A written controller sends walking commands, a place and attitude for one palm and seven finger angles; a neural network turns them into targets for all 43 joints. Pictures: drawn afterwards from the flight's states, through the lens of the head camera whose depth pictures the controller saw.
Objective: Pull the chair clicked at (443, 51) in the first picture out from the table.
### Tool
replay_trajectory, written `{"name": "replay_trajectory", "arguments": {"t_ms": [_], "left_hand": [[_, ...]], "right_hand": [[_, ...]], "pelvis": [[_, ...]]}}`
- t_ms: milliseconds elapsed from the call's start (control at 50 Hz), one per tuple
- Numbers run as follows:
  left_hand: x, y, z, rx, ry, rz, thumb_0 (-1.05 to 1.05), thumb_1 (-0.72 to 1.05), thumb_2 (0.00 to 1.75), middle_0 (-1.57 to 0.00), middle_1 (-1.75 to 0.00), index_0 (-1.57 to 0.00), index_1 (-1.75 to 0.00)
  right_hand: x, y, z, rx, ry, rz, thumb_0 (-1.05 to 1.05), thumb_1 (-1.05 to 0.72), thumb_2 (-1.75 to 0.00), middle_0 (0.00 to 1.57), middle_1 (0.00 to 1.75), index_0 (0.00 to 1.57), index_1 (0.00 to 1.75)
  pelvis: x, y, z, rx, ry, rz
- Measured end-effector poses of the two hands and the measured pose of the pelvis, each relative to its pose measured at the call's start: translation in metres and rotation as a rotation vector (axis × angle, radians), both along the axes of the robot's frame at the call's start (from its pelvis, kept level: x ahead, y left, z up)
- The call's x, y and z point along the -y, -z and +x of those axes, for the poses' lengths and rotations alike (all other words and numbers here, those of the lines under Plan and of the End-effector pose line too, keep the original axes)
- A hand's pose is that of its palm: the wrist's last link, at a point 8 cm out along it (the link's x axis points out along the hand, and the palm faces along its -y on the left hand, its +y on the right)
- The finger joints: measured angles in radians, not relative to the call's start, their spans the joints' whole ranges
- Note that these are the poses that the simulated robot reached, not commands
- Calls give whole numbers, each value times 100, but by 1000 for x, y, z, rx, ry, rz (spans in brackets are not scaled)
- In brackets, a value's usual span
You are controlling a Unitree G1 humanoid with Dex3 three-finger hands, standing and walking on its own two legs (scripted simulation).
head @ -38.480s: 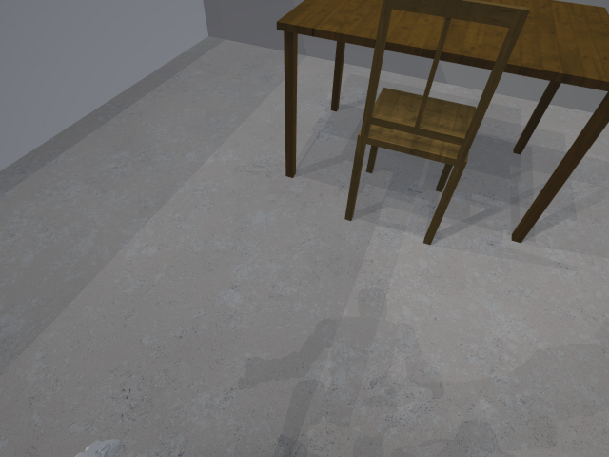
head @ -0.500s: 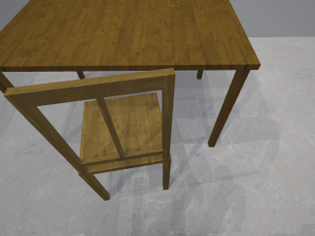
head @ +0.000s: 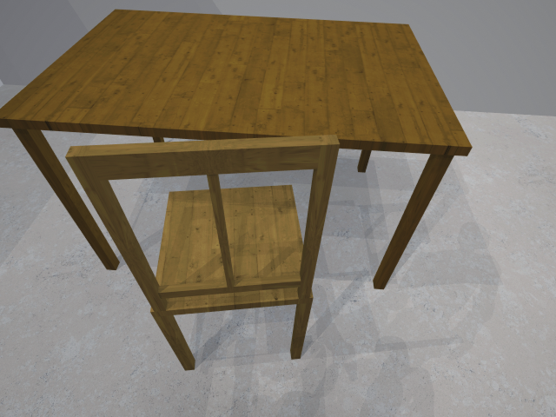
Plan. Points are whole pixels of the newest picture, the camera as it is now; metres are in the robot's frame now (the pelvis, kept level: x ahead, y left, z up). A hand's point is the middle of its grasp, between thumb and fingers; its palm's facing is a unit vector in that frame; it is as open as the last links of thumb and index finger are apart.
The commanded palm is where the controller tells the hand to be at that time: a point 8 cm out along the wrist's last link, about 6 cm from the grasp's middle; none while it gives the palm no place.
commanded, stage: come to a stop and stand still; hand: left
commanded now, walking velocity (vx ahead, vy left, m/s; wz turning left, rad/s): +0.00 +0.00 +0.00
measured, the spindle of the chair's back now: (223, 237) +0.44 +0.13 -0.04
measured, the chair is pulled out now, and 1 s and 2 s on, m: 0.16 0.16 0.16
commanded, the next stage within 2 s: look again from close up in 0.54 s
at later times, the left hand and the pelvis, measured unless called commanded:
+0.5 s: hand out of the picture -0.03 +0.21 -0.17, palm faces +0.00 -0.98 -0.22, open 7.4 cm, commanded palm none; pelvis -0.02 +0.03 +0.01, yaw +0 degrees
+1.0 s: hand out of the picture +0.00 +0.20 -0.17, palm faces -0.03 -0.98 -0.20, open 7.4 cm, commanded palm none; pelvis -0.01 +0.02 +0.01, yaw -1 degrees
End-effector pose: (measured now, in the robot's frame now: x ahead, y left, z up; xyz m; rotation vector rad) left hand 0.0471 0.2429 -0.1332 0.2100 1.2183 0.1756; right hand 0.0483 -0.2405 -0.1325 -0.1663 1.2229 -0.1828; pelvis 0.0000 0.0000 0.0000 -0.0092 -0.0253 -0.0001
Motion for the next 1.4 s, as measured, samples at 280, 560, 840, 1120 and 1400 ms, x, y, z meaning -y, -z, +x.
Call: {"name": "replay_trajectory", "arguments": {"t_ms": [280,560,840,1120,1400], "left_hand": [[-15,6,-57,-112,-18,-44,0,90,90,-20,-30,-20,-30],[-19,3,-81,-179,-22,-40,0,90,90,-20,-30,-20,-30],[-7,3,-65,-168,0,-50,0,90,90,-20,-30,-20,-30],[-1,4,-47,-145,16,-55,0,90,90,-20,-30,-20,-30],[-4,2,-47,-161,14,-46,0,90,90,-20,-30,-20,-30]], "right_hand": [[-39,-7,4,17,-48,26,1,-90,-90,20,30,20,30],[-39,-2,-38,-97,-7,28,1,-91,-90,20,30,20,30],[-40,2,-58,-153,33,50,1,-91,-90,20,30,20,30],[-37,2,-53,-146,48,47,1,-91,-90,20,30,20,30],[-36,1,-49,-146,48,48,1,-91,-90,20,30,20,30]], "pelvis": [[-24,-5,-15,-10,2,-7],[-30,-8,-18,-11,5,2],[-25,-8,-15,-7,18,6],[-23,-9,-10,-5,28,8],[-22,-10,-6,-6,31,10]]}}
